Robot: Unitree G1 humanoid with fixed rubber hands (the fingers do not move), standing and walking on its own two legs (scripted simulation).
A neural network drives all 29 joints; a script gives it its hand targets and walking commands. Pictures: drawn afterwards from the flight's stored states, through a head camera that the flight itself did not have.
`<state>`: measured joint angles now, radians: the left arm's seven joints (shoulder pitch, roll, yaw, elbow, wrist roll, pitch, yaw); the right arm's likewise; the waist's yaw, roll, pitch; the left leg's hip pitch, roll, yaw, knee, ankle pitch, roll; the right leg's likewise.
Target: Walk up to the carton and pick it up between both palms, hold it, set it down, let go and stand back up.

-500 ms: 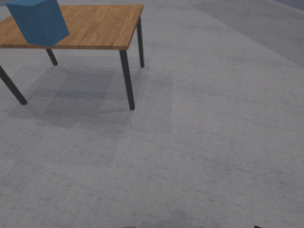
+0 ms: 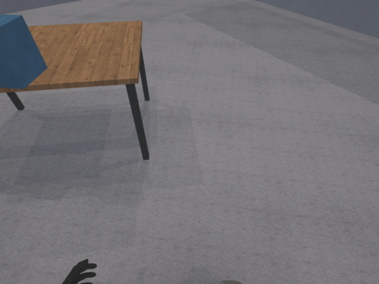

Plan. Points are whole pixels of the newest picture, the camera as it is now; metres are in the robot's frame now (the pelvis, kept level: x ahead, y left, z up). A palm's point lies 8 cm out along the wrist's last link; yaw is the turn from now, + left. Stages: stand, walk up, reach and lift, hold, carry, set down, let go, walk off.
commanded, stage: walk up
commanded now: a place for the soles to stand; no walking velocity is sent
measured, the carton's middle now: (1, 51) +1.13 +0.78 +0.02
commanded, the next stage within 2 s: none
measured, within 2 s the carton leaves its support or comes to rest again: neither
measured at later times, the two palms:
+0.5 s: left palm (5, 253) +0.27 +0.45 -0.12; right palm (227, 226) +0.29 -0.11 -0.11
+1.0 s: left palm out of the picture +0.44 +0.59 -0.10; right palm (167, 157) +0.54 +0.04 -0.10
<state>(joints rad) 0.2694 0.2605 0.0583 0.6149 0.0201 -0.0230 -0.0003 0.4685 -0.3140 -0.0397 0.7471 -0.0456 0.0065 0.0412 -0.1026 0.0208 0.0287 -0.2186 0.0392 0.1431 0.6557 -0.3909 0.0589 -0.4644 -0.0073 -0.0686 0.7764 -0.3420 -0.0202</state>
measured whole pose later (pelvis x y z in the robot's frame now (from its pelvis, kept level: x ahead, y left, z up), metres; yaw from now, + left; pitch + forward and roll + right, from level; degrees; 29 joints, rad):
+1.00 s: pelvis +0.40 +0.30 -0.01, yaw +1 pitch -3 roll -2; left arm 0.40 0.31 0.06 0.69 0.07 -0.06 0.06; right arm 0.26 -0.30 -0.05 0.59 -0.04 0.03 0.11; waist 0.02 0.06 0.09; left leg -0.50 0.14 0.03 0.79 -0.29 0.00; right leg -0.19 -0.15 -0.07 0.67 -0.42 0.01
